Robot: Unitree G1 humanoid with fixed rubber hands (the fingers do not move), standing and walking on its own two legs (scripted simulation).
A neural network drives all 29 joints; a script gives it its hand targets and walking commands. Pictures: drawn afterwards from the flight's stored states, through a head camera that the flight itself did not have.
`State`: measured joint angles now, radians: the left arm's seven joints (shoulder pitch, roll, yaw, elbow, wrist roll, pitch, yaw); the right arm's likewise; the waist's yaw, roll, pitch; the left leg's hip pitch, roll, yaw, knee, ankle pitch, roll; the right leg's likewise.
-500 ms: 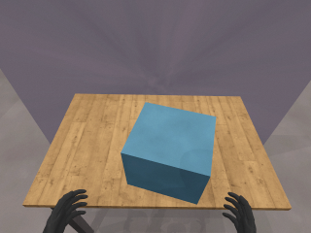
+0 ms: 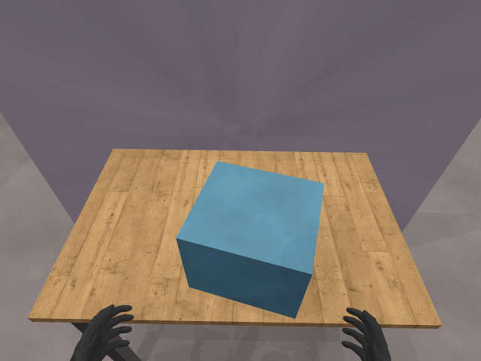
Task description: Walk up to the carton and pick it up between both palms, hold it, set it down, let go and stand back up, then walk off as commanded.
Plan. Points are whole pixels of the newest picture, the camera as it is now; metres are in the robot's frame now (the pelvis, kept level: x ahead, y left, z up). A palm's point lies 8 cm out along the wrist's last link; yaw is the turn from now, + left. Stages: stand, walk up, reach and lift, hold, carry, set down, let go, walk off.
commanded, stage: set down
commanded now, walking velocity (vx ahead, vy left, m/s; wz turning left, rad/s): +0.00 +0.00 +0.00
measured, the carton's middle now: (254, 236) +0.39 +0.00 -0.06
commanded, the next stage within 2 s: let go in 1.06 s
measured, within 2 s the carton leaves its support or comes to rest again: neither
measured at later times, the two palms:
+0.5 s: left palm (98, 355) +0.15 +0.25 -0.05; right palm out of the picture +0.15 -0.21 -0.06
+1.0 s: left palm (117, 352) +0.16 +0.23 -0.07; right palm out of the picture +0.16 -0.23 -0.08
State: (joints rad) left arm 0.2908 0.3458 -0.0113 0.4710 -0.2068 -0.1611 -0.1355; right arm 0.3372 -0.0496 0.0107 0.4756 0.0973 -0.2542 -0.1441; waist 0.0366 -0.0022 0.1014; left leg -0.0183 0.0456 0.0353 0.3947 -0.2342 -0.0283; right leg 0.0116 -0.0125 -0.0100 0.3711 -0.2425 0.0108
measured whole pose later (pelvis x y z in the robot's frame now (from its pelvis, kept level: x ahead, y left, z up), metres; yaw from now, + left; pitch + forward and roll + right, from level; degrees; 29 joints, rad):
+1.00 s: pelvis +0.02 -0.01 +0.00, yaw -1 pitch -6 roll +0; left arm 0.24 0.22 0.02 0.52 -0.04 0.04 -0.04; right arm 0.23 -0.17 -0.02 0.68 0.00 -0.21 -0.02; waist 0.01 0.01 0.10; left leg 0.00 0.05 0.04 0.33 -0.23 -0.04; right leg 0.02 0.00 0.00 0.32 -0.24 0.00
